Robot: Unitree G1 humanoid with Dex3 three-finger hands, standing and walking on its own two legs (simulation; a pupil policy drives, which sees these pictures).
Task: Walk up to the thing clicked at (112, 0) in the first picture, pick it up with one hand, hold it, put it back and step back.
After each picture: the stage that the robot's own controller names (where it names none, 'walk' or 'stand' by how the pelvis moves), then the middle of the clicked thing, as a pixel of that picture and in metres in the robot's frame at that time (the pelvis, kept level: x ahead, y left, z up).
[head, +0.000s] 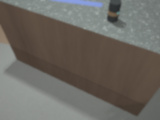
stand; (113, 11) +0.85 -0.15 -0.02
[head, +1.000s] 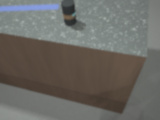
walk; (69, 13) +0.74 +0.12 +0.01
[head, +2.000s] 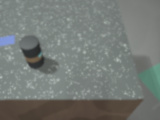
rise first; (32, 52) +0.45 +0.21 +0.02
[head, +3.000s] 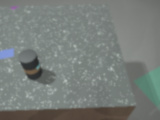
stand; (31, 65) +0.44 +0.23 -0.01
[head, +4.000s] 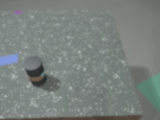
stand; (35, 71) +0.41 +0.21 -0.02
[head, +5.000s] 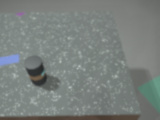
stand; (36, 71) +0.43 +0.21 -0.02
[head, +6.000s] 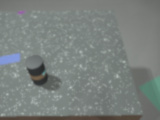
stand; (37, 70) +0.42 +0.21 -0.02
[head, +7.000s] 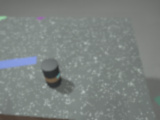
rise first; (51, 73) +0.42 +0.18 -0.01
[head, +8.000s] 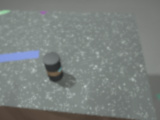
go down; (53, 67) +0.44 +0.17 -0.01
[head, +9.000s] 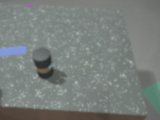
go down; (43, 63) +0.45 +0.17 +0.00
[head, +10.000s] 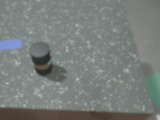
go down; (41, 59) +0.44 +0.15 +0.02
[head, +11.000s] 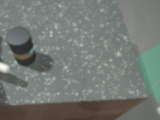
close in; (22, 47) +0.44 +0.17 +0.05
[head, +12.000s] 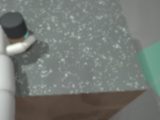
close; (17, 33) +0.48 +0.18 +0.07
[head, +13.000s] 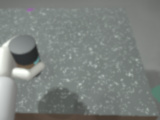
lift; (27, 58) +0.35 +0.18 +0.17
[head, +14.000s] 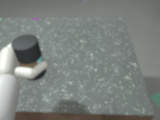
lift; (30, 58) +0.33 +0.17 +0.18
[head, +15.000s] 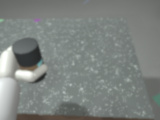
hold; (30, 61) +0.33 +0.17 +0.18
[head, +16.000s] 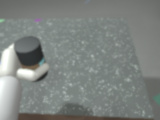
crouch; (32, 59) +0.33 +0.16 +0.18
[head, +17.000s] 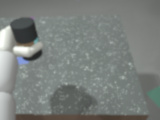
crouch; (27, 39) +0.41 +0.18 +0.19
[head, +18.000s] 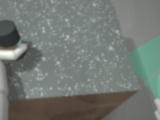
lower; (10, 41) +0.47 +0.19 +0.04
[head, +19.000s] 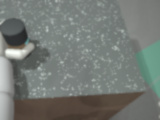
lower; (17, 40) +0.46 +0.18 +0.06
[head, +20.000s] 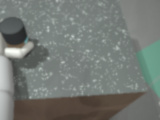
lower; (16, 38) +0.47 +0.18 +0.06
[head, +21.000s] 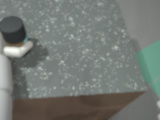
lower; (16, 38) +0.47 +0.18 +0.06
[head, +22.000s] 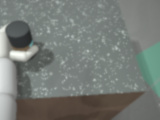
loosen; (22, 42) +0.46 +0.17 +0.06
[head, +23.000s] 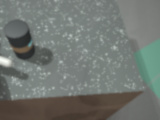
withdraw; (21, 41) +0.46 +0.17 +0.06
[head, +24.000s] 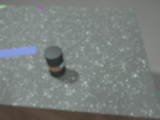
sink last; (55, 62) +0.44 +0.16 +0.02
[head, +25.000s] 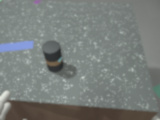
stand; (53, 57) +0.46 +0.16 +0.02
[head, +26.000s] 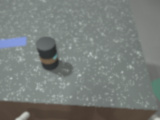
stand; (48, 54) +0.45 +0.16 +0.04
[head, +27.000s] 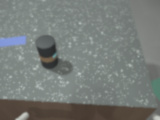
stand; (47, 52) +0.45 +0.16 +0.05
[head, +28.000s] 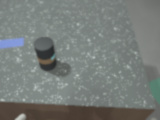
stand; (46, 54) +0.45 +0.16 +0.05
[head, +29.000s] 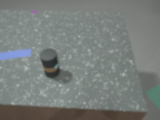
stand; (50, 63) +0.46 +0.17 -0.01
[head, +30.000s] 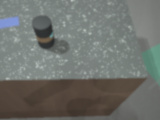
walk; (44, 33) +0.52 +0.16 +0.00
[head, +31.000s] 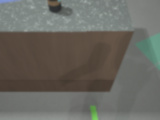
walk; out of the picture +0.78 +0.18 +0.01
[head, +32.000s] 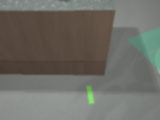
stand; out of the picture +1.08 +0.22 +0.01
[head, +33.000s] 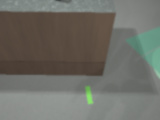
stand; out of the picture +1.08 +0.20 -0.02
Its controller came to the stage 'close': yes
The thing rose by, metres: 0.21
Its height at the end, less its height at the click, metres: +0.00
